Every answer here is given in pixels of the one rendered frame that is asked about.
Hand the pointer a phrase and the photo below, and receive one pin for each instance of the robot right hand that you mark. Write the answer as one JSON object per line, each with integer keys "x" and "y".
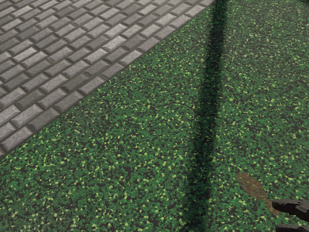
{"x": 299, "y": 208}

